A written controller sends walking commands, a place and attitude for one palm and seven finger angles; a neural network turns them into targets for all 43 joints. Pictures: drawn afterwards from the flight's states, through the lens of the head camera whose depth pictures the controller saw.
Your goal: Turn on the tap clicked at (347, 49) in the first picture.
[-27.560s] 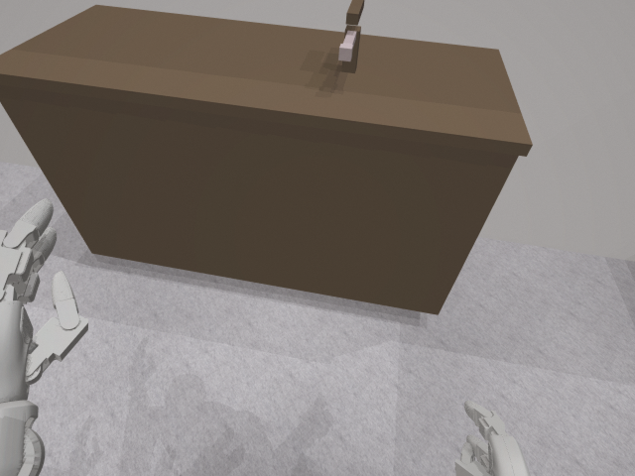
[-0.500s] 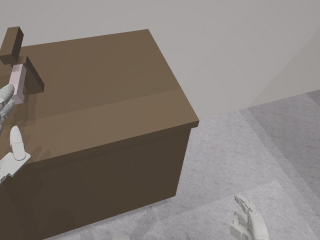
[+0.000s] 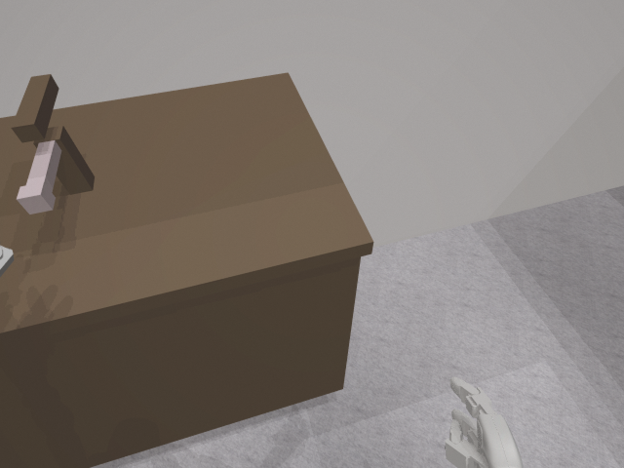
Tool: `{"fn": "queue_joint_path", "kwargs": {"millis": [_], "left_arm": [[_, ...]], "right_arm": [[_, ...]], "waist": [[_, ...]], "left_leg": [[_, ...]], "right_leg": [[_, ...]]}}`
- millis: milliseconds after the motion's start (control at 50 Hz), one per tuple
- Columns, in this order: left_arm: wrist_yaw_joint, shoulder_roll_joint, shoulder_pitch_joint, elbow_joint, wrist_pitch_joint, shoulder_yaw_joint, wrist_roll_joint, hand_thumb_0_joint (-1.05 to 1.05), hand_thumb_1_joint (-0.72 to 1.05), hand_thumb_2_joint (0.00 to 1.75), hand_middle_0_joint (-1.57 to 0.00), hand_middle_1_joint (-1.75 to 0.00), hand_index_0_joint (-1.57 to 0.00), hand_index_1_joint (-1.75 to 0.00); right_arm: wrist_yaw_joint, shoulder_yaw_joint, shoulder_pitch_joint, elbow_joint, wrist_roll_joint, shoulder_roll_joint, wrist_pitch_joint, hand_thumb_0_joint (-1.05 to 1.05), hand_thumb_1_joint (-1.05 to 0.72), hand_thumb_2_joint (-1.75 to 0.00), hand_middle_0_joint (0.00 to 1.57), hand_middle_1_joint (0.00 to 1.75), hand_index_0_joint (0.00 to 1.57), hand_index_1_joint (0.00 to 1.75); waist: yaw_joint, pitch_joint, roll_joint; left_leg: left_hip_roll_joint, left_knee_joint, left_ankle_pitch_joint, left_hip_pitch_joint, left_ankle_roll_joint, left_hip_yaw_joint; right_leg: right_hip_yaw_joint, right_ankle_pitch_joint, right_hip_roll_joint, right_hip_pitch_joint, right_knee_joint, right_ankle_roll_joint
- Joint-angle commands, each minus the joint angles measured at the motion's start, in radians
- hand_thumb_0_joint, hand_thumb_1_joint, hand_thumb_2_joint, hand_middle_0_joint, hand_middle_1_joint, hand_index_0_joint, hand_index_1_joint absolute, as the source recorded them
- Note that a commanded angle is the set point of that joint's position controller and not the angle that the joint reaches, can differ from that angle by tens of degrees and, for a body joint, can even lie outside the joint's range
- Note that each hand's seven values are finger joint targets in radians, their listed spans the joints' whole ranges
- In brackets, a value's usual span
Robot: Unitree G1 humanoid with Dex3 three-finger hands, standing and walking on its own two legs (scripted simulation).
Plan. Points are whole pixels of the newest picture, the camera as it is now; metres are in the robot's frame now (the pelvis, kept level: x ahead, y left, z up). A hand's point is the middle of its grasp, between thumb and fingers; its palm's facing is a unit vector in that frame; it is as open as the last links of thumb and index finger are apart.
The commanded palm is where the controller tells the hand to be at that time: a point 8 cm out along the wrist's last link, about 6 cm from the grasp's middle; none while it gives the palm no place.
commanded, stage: come to a stop and stand still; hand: left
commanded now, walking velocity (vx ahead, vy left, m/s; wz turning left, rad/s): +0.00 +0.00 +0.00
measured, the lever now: (36, 198) +0.38 +0.40 +0.13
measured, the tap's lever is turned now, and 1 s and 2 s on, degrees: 0 0 0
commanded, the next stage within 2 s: look again from close up in 0.96 s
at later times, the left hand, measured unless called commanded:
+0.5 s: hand (48, 276) +0.24 +0.28 +0.18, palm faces +0.37 -0.85 -0.38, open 7.4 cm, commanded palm +0.18 +0.31 +0.18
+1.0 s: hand (27, 303) +0.22 +0.29 +0.17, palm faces +0.40 -0.85 -0.36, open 7.4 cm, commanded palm +0.17 +0.32 +0.18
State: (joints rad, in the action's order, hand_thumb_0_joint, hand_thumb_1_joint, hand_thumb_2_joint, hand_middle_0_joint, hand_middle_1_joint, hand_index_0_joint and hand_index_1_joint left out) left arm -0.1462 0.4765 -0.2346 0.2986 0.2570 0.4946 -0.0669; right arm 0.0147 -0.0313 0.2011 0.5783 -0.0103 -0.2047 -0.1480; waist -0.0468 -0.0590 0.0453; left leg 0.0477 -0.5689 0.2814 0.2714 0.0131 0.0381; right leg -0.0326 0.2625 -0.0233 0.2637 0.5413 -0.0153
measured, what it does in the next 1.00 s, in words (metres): stands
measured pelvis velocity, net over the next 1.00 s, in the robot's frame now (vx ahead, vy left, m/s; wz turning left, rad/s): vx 0.00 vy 0.05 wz -0.03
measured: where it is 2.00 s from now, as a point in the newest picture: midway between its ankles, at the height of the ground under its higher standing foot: outside the picture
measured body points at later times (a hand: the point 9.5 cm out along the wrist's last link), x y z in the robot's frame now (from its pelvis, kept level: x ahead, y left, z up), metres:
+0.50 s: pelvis +0.02 +0.04 +0.01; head +0.04 +0.05 +0.46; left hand +0.21 +0.32 +0.20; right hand +0.21 -0.19 -0.06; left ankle +0.01 +0.13 -0.73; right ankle +0.02 -0.13 -0.73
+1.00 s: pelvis +0.00 +0.05 +0.01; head +0.01 +0.06 +0.46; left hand +0.19 +0.33 +0.19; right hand +0.18 -0.18 -0.06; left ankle +0.01 +0.13 -0.73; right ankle +0.02 -0.13 -0.73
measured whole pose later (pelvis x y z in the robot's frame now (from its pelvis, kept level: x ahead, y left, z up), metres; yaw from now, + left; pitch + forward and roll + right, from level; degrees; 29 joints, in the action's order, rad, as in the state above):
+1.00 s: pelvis +0.00 +0.05 +0.01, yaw -2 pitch -2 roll -1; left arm -0.13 0.34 -0.44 0.45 0.18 0.35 -0.05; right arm 0.02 -0.01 0.19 0.58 -0.01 -0.19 -0.10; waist -0.03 -0.05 0.01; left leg 0.01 -0.47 0.24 0.20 -0.05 0.09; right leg 0.02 0.15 -0.06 0.17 0.36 -0.08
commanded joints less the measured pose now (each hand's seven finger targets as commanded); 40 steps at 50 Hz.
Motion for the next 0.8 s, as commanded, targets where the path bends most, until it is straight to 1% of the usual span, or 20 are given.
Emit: {"fn": "queue_joint_path", "kwargs": {"millis": [0,20,40,100,120,140,200,220,260,320,360,420,480,520,560,620,700,720,740,780], "left_arm": [[0.041,-0.023,-0.175,0.2,0.007,-0.129,0.015,0.0,0.9,0.9,-0.2,-0.3,-0.2,-0.3],[0.032,0.003,-0.162,0.221,-0.003,-0.105,0.014,0.0,0.9,0.9,-0.2,-0.3,-0.2,-0.3],[0.03,-0.004,-0.167,0.219,-0.008,-0.107,0.021,0.0,0.9,0.9,-0.2,-0.3,-0.2,-0.3],[0.018,0.078,-0.087,0.292,-0.003,-0.022,0.034,0.0,0.9,0.9,-0.2,-0.3,-0.2,-0.3],[0.006,0.178,-0.012,0.37,0.005,0.057,0.039,0.0,0.9,0.9,-0.2,-0.3,-0.2,-0.3],[0.009,0.116,-0.026,0.36,0.006,0.021,0.035,0.0,0.9,0.9,-0.2,-0.3,-0.2,-0.3],[-0.003,0.123,-0.019,0.453,-0.002,0.025,0.028,0.0,0.9,0.9,-0.2,-0.3,-0.2,-0.3],[-0.009,0.152,-0.017,0.481,-0.004,0.045,0.03,0.0,0.9,0.9,-0.2,-0.3,-0.2,-0.3],[-0.009,0.094,-0.048,0.519,-0.001,0.003,0.026,0.0,0.9,0.9,-0.2,-0.3,-0.2,-0.3],[-0.009,0.039,-0.161,0.478,0.002,-0.023,0.026,0.0,0.9,0.9,-0.2,-0.3,-0.2,-0.3],[-0.002,0.011,-0.227,0.436,-0.002,-0.035,0.023,0.0,0.9,0.9,-0.2,-0.3,-0.2,-0.3],[0.007,-0.003,-0.304,0.288,-0.025,-0.028,0.018,0.0,0.9,0.9,-0.2,-0.3,-0.2,-0.3],[0.017,0.002,-0.203,0.284,-0.028,-0.04,0.013,0.0,0.9,0.9,-0.2,-0.3,-0.2,-0.3],[0.016,0.041,-0.114,0.331,-0.027,-0.025,0.016,0.0,0.9,0.9,-0.2,-0.3,-0.2,-0.3],[0.018,0.013,-0.061,0.348,-0.027,-0.062,0.021,0.0,0.9,0.9,-0.2,-0.3,-0.2,-0.3],[0.008,0.053,0.013,0.449,-0.026,-0.051,0.028,0.0,0.9,0.9,-0.2,-0.3,-0.2,-0.3],[-0.002,0.024,-0.039,0.483,-0.023,-0.069,0.033,0.0,0.9,0.9,-0.2,-0.3,-0.2,-0.3],[-0.007,0.049,-0.069,0.465,-0.025,-0.037,0.033,0.0,0.9,0.9,-0.2,-0.3,-0.2,-0.3],[-0.004,0.013,-0.084,0.463,-0.021,-0.063,0.032,0.0,0.9,0.9,-0.2,-0.3,-0.2,-0.3],[-0.003,0.019,-0.127,0.434,-0.02,-0.044,0.028,0.0,0.9,0.9,-0.2,-0.3,-0.2,-0.3]], "right_arm": [[-0.009,0.066,-0.059,-0.145,-0.007,-0.126,-0.055,0.0,-0.9,-0.9,0.2,0.3,0.2,0.3],[-0.004,0.069,-0.085,-0.145,-0.007,-0.133,-0.05,0.0,-0.9,-0.9,0.2,0.3,0.2,0.3],[0.003,0.066,-0.084,-0.143,-0.004,-0.128,-0.047,0.0,-0.9,-0.9,0.2,0.3,0.2,0.3],[0.026,0.06,-0.118,-0.152,0.004,-0.121,-0.04,0.0,-0.9,-0.9,0.2,0.3,0.2,0.3],[0.034,0.063,-0.13,-0.149,0.009,-0.134,-0.03,0.0,-0.9,-0.9,0.2,0.3,0.2,0.3],[0.04,0.061,-0.126,-0.157,0.008,-0.115,-0.029,0.0,-0.9,-0.9,0.2,0.3,0.2,0.3],[0.039,0.064,-0.119,-0.175,0.001,-0.117,-0.031,0.0,-0.9,-0.9,0.2,0.3,0.2,0.3],[0.038,0.064,-0.121,-0.173,0.004,-0.123,-0.031,0.0,-0.9,-0.9,0.2,0.3,0.2,0.3],[0.029,0.065,-0.119,-0.179,0.004,-0.121,-0.039,0.0,-0.9,-0.9,0.2,0.3,0.2,0.3],[0.016,0.073,-0.109,-0.163,0.009,-0.127,-0.045,0.0,-0.9,-0.9,0.2,0.3,0.2,0.3],[0.007,0.081,-0.096,-0.156,0.009,-0.133,-0.033,0.0,-0.9,-0.9,0.2,0.3,0.2,0.3],[0.007,0.087,-0.088,-0.144,0.008,-0.137,-0.005,0.0,-0.9,-0.9,0.2,0.3,0.2,0.3],[0.012,0.08,-0.095,-0.152,0.003,-0.131,0.013,0.0,-0.9,-0.9,0.2,0.3,0.2,0.3],[0.023,0.073,-0.116,-0.159,0.005,-0.129,0.016,0.0,-0.9,-0.9,0.2,0.3,0.2,0.3],[0.027,0.068,-0.117,-0.164,0.004,-0.12,0.01,0.0,-0.9,-0.9,0.2,0.3,0.2,0.3],[0.029,0.063,-0.138,-0.17,0.007,-0.119,-0.005,0.0,-0.9,-0.9,0.2,0.3,0.2,0.3],[0.019,0.062,-0.127,-0.165,0.011,-0.112,-0.022,0.0,-0.9,-0.9,0.2,0.3,0.2,0.3],[0.018,0.063,-0.13,-0.158,0.013,-0.116,-0.023,0.0,-0.9,-0.9,0.2,0.3,0.2,0.3],[0.015,0.06,-0.125,-0.157,0.013,-0.107,-0.021,0.0,-0.9,-0.9,0.2,0.3,0.2,0.3],[0.011,0.063,-0.12,-0.153,0.013,-0.109,-0.016,0.0,-0.9,-0.9,0.2,0.3,0.2,0.3]], "waist": [[0.022,0.123,-0.248],[0.02,0.121,-0.213],[0.025,0.115,-0.22],[0.023,0.089,-0.174],[0.02,0.114,-0.107],[0.023,0.121,-0.069],[0.017,0.173,0.098],[0.016,0.195,0.124],[0.019,0.227,0.151],[0.022,0.256,0.12],[0.026,0.237,0.049],[0.025,0.175,-0.022],[0.031,0.123,-0.046],[0.029,0.116,-0.019],[0.029,0.114,-0.003],[0.024,0.152,0.051],[0.021,0.184,0.083],[0.019,0.189,0.092],[0.022,0.181,0.08],[0.02,0.172,0.066]], "left_leg": [[-0.032,0.018,-0.02,-0.082,-0.023,0.019],[-0.024,0.04,-0.038,-0.103,-0.023,0.025],[-0.017,0.048,-0.053,-0.1,-0.025,0.016],[-0.018,0.087,-0.082,-0.086,-0.024,0.016],[-0.018,0.108,-0.102,-0.086,-0.019,0.02],[-0.009,0.128,-0.133,-0.091,-0.025,0.021],[-0.004,0.144,-0.262,-0.102,-0.023,0.027],[0.0,0.141,-0.317,-0.112,-0.02,0.02],[-0.001,0.124,-0.415,-0.139,-0.016,0.025],[0.004,0.115,-0.491,-0.17,-0.015,0.019],[0.013,0.124,-0.478,-0.15,-0.011,0.014],[0.026,0.164,-0.369,-0.112,-0.008,0.015],[0.027,0.217,-0.214,-0.069,-0.008,0.012],[0.025,0.241,-0.14,-0.065,-0.012,0.008],[0.021,0.254,-0.093,-0.057,-0.016,0.008],[0.011,0.247,-0.101,-0.07,-0.02,0.008],[0.002,0.224,-0.178,-0.079,-0.016,0.001],[0.006,0.224,-0.17,-0.083,-0.013,-0.001],[0.009,0.223,-0.177,-0.077,-0.011,-0.007],[0.01,0.229,-0.156,-0.057,-0.008,-0.009]], "right_leg": [[0.16,-0.024,-0.079,0.008,-0.234,0.028],[0.162,-0.044,-0.07,0.017,-0.235,0.023],[0.144,-0.053,-0.067,0.016,-0.234,0.017],[0.102,-0.081,-0.047,0.009,-0.231,0.006],[0.089,-0.115,-0.038,-0.021,-0.207,0.004],[0.066,-0.172,-0.03,-0.057,-0.183,0.001],[0.044,-0.321,-0.012,-0.168,-0.148,-0.002],[0.029,-0.345,-0.008,-0.191,-0.133,-0.004],[0.011,-0.415,0.0,-0.218,-0.13,-0.003],[-0.005,-0.452,0.007,-0.216,-0.127,-0.006],[-0.009,-0.439,0.016,-0.206,-0.14,-0.012],[-0.002,-0.376,0.016,-0.165,-0.164,-0.019],[-0.001,-0.274,0.023,-0.141,-0.179,-0.025],[0.002,-0.236,0.024,-0.136,-0.182,-0.027],[-0.002,-0.221,0.026,-0.15,-0.182,-0.027],[0.0,-0.258,0.024,-0.187,-0.173,-0.026],[-0.002,-0.302,0.021,-0.223,-0.164,-0.016],[-0.001,-0.291,0.02,-0.213,-0.163,-0.017],[-0.005,-0.286,0.019,-0.212,-0.162,-0.014],[-0.005,-0.269,0.022,-0.212,-0.167,-0.014]]}}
